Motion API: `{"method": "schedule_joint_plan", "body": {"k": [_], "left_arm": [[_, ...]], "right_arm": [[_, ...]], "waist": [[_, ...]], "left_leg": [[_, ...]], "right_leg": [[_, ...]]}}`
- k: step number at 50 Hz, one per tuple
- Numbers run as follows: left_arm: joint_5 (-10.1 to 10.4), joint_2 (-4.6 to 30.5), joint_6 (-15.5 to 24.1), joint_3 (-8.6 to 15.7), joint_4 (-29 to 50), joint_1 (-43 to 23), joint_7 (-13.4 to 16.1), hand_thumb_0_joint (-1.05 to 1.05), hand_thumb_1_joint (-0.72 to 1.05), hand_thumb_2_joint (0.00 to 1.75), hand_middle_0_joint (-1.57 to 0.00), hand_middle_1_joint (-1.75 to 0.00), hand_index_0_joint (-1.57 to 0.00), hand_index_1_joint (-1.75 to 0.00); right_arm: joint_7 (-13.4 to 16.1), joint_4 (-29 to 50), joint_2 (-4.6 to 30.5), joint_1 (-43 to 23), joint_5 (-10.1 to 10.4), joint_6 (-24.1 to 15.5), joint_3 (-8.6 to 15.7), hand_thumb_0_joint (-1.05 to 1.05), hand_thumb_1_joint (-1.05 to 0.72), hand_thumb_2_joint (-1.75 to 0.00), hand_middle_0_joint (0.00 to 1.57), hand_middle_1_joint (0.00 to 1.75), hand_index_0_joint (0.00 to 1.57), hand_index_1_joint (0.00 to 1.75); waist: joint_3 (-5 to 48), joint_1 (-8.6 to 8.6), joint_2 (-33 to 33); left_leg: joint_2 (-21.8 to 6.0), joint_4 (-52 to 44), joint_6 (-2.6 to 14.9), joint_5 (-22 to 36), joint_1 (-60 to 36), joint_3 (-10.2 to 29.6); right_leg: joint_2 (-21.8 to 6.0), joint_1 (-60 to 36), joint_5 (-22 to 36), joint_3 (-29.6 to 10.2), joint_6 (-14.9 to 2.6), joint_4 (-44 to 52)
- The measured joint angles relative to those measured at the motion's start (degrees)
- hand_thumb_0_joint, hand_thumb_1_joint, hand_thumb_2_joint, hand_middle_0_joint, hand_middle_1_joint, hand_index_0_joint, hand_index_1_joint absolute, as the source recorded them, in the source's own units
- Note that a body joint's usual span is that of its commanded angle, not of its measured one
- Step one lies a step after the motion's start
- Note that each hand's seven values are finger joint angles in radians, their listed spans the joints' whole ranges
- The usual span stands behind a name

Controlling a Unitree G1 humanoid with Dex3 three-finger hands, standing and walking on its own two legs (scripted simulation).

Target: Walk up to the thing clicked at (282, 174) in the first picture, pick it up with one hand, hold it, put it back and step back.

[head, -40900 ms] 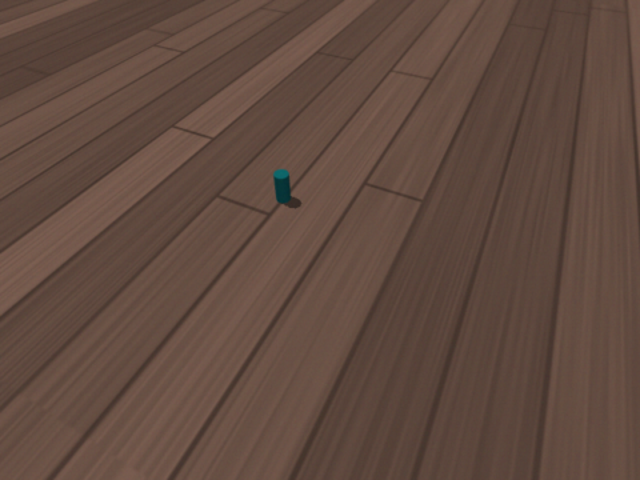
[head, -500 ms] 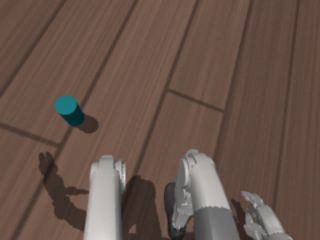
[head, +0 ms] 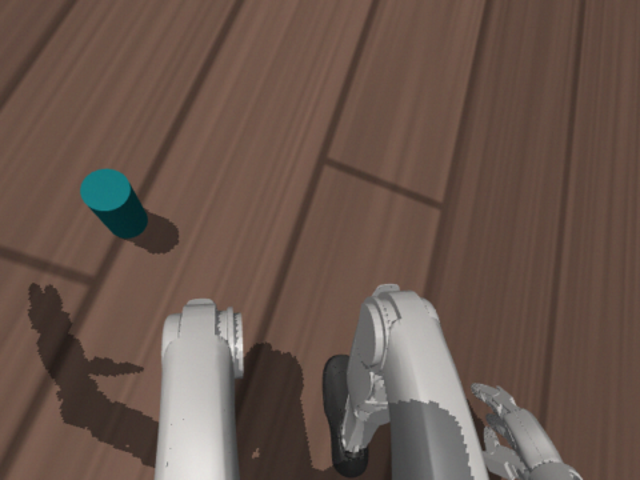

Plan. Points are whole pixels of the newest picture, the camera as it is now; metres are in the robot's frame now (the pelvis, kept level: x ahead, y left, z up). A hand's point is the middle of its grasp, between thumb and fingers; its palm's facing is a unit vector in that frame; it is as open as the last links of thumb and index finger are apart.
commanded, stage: go down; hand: left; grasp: from the side
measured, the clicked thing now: (117, 206) +0.51 +0.29 -0.30
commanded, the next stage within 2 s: approach in 0.34 s
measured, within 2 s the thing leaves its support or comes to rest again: neither
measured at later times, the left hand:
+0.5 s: hand out of the picture +0.38 +0.49 +0.01, palm faces +0.43 -0.90 -0.07, open 17.5 cm
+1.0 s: hand out of the picture +0.43 +0.41 -0.18, palm faces +0.41 -0.91 -0.01, open 17.5 cm
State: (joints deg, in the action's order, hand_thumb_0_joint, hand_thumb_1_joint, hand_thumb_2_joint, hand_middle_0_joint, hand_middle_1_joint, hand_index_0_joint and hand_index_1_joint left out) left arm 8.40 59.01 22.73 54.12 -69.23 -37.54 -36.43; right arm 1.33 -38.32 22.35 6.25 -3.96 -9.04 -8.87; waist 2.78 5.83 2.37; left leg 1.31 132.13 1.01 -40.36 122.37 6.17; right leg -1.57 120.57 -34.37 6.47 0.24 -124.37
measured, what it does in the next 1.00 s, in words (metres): lowers itself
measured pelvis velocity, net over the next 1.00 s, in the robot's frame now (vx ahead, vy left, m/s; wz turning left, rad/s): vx -0.01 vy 0.01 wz -0.09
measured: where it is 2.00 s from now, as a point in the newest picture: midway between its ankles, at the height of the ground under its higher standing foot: (282, 452)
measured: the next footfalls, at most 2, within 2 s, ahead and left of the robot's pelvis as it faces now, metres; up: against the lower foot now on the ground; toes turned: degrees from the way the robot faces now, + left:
none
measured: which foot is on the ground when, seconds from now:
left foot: down 0.00-1.00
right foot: down 0.00-1.00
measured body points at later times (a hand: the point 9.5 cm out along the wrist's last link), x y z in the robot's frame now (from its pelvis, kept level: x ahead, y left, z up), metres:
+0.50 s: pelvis +0.00 +0.01 -0.01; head +0.21 +0.10 +0.37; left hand +0.35 +0.54 +0.02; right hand +0.15 -0.27 -0.09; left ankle +0.08 +0.11 -0.34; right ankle +0.12 -0.12 -0.34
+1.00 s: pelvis -0.01 +0.01 -0.06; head +0.25 +0.14 +0.28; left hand +0.40 +0.46 -0.17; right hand +0.14 -0.27 -0.12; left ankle +0.08 +0.11 -0.34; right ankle +0.12 -0.12 -0.34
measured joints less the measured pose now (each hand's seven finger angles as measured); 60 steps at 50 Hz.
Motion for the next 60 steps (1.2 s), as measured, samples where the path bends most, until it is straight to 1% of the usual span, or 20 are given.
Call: {"method": "schedule_joint_plan", "body": {"k": [7,14,23,27,30,32,36,41,45,50,55,60], "left_arm": [[0.2,1.3,-0.1,0.8,0.3,-0.6,-0.3,-0.01,-0.54,0.08,-0.06,-0.09,-0.05,-0.1],[-0.1,1.7,-0.3,0.9,0.6,-0.9,-0.2,-0.02,-0.56,0.08,-0.06,-0.09,-0.05,-0.11],[0.2,2.8,0.5,1.2,0.1,-1.0,0.3,-0.02,-0.58,0.09,-0.06,-0.1,-0.05,-0.12],[0.8,3.6,1.5,1.1,-1.3,-1.3,0.2,-0.02,-0.59,0.08,-0.07,-0.1,-0.06,-0.12],[1.8,4.2,3.1,0.8,-3.6,-2.0,0.5,-0.01,-0.6,0.06,-0.08,-0.09,-0.07,-0.11],[2.1,4.5,4.3,0.5,-5.4,-2.7,0.9,-0.01,-0.6,0.05,-0.08,-0.09,-0.07,-0.11],[1.3,4.7,6.9,-1.1,-9.0,-3.6,2.6,-0.01,-0.6,0.03,-0.09,-0.09,-0.08,-0.11],[0.0,2.9,11.6,-2.0,-10.9,-4.3,5.2,-0.01,-0.61,0.04,-0.09,-0.09,-0.07,-0.11],[-0.9,2.1,15.9,-1.5,-12.2,-3.7,7.5,-0.02,-0.61,0.05,-0.09,-0.1,-0.07,-0.12],[-1.7,1.4,20.6,-1.7,-13.4,-2.7,10.5,-0.02,-0.6,0.08,-0.08,-0.11,-0.07,-0.13],[-1.7,1.4,25.0,-4.3,-16.2,-3.4,14.2,-0.02,-0.61,0.09,-0.07,-0.13,-0.06,-0.15],[-1.5,1.6,29.4,-8.0,-19.8,-3.7,18.4,-0.02,-0.61,0.1,-0.07,-0.14,-0.07,-0.15]], "right_arm": [[-0.1,0.4,0.3,0.0,-0.3,0.4,-0.8,0.0,-0.91,-0.9,0.2,0.3,0.2,0.3],[-0.2,0.6,0.4,-0.1,-0.3,0.8,-1.1,0.0,-0.91,-0.9,0.2,0.3,0.2,0.3],[-0.3,1.1,0.5,-0.3,-0.4,1.2,-1.6,0.0,-0.91,-0.9,0.2,0.3,0.2,0.3],[-0.4,1.3,0.6,-0.6,-0.5,1.4,-2.1,0.0,-0.91,-0.9,0.2,0.3,0.2,0.3],[-0.6,1.6,0.9,-1.0,-0.9,1.5,-2.8,0.0,-0.91,-0.9,0.2,0.3,0.2,0.3],[-0.8,1.8,1.1,-1.3,-1.3,1.7,-3.4,0.0,-0.91,-0.9,0.2,0.3,0.2,0.3],[-1.3,2.6,1.3,-2.4,-2.6,2.6,-4.8,0.0,-0.9,-0.9,0.2,0.3,0.2,0.3],[-2.2,3.2,1.2,-4.6,-4.7,3.9,-7.0,0.0,-0.9,-0.9,0.2,0.3,0.2,0.3],[-3.0,3.8,0.9,-6.9,-6.5,5.1,-9.0,0.0,-0.9,-0.9,0.2,0.3,0.2,0.3],[-3.6,4.5,0.8,-9.0,-8.8,6.7,-11.6,0.0,-0.91,-0.9,0.2,0.3,0.2,0.3],[-4.2,4.8,1.1,-10.9,-10.8,7.9,-14.7,0.0,-0.91,-0.9,0.2,0.3,0.2,0.3],[-4.7,5.7,1.5,-12.6,-12.5,8.8,-17.8,0.0,-0.92,-0.9,0.2,0.3,0.2,0.3]], "waist": [[-0.9,0.18,0.5],[-1.0,0.41,0.6],[-1.4,0.69,0.8],[-1.9,0.83,1.1],[-2.5,1.04,1.4],[-3.1,1.3,1.8],[-4.9,1.99,2.9],[-7.7,3.36,4.7],[-10.2,4.94,6.2],[-13.3,6.09,8.2],[-15.9,6.76,10.0],[-17.9,7.84,11.5]], "left_leg": [[0.0,1.4,0.17,0.1,1.0,0.4],[0.0,2.2,0.48,0.2,1.6,0.6],[0.0,2.9,0.82,0.3,2.1,0.7],[0.0,3.3,0.89,0.3,2.4,0.7],[-0.1,3.9,0.88,0.2,2.7,0.8],[-0.2,4.6,0.84,0.1,3.1,1.1],[-0.3,6.5,0.6,-0.3,3.8,1.8],[-0.3,9.4,0.38,-0.8,4.6,3.1],[-0.4,11.9,0.35,-1.2,5.0,4.4],[-0.5,14.4,0.41,-1.3,5.2,5.9],[-0.6,16.2,0.57,-1.1,5.0,7.2],[-0.7,18.0,0.78,-1.1,4.7,8.8]], "right_leg": [[0.1,0.6,0.3,0.4,0.17,-0.9],[0.0,0.8,0.4,0.6,0.39,-1.3],[0.1,1.0,0.5,0.7,0.6,-1.6],[0.2,1.3,0.6,0.7,0.64,-1.9],[0.3,1.7,0.6,0.8,0.66,-2.5],[0.3,2.1,0.7,1.0,0.68,-3.0],[0.5,2.7,0.7,1.6,0.6,-4.5],[0.7,3.2,0.7,2.7,0.71,-6.5],[1.0,3.2,0.9,3.9,0.91,-7.8],[1.4,2.7,1.5,5.2,1.14,-9.0],[1.8,2.1,2.4,6.2,1.51,-9.7],[2.4,1.3,3.1,7.4,2.02,-10.2]]}}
